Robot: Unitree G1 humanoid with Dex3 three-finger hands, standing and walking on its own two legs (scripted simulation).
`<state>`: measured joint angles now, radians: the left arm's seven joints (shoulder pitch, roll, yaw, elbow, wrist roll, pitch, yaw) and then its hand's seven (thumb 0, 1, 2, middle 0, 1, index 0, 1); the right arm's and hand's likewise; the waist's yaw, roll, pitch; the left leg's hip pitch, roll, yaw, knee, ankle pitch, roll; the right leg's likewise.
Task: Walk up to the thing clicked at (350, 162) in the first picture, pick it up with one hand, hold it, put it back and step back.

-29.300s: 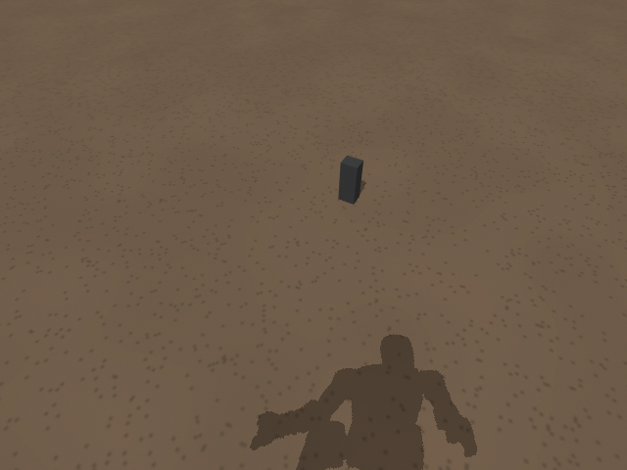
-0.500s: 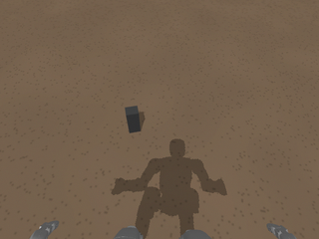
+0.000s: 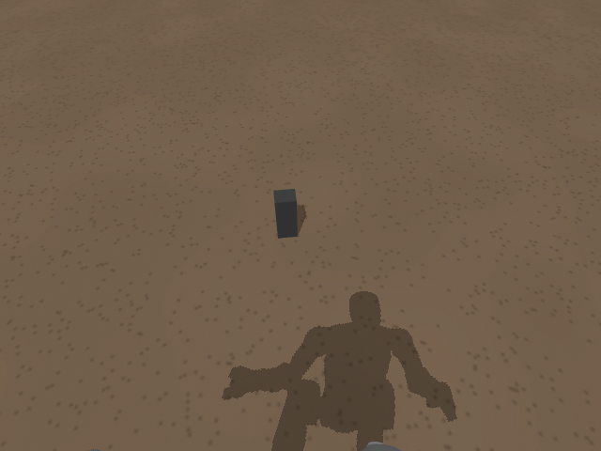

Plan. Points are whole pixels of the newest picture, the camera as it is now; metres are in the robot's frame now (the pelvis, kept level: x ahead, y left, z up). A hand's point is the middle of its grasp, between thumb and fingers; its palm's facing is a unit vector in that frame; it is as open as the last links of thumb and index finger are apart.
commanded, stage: step back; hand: left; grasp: from the side
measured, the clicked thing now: (286, 214) +1.05 +0.14 -0.64
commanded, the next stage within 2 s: stand in 0.84 s
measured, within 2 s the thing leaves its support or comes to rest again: neither
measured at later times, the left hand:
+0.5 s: hand out of the picture +0.08 +0.26 -0.14, palm faces -0.01 -0.94 -0.34, open 7.4 cm
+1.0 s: hand out of the picture +0.14 +0.24 -0.12, palm faces -0.05 -0.94 -0.34, open 7.4 cm
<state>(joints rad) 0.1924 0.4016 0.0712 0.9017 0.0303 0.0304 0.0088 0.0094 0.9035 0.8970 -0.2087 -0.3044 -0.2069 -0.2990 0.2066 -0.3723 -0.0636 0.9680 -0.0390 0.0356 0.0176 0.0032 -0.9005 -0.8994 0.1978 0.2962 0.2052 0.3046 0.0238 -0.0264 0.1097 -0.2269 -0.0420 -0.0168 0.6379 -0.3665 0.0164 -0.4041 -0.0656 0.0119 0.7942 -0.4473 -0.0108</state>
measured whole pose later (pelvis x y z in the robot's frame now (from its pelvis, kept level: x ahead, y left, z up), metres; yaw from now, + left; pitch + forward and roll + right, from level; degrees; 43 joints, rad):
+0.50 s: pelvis +0.01 +0.01 +0.01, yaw -2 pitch -3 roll +0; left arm 0.18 0.36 0.03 1.03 0.01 -0.01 -0.01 0.01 0.90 0.90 -0.21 -0.30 -0.21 -0.30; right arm 0.15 -0.34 -0.05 1.04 -0.03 -0.01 0.02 0.00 -0.90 -0.90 0.20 0.30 0.21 0.30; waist 0.03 -0.02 0.06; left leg -0.20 0.00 0.02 0.57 -0.32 0.01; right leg -0.24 -0.02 0.02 0.58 -0.29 0.00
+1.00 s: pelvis +0.02 +0.00 +0.02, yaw -2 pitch -3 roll +0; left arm 0.05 0.34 0.01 1.09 0.00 -0.01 0.00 0.01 0.91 0.90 -0.21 -0.30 -0.20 -0.30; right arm 0.06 -0.34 -0.03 1.11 0.00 -0.01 0.00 0.00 -0.90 -0.90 0.20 0.30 0.21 0.30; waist -0.01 0.00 0.08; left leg -0.08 0.01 0.02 0.38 -0.24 -0.01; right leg -0.13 -0.01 0.02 0.41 -0.22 0.01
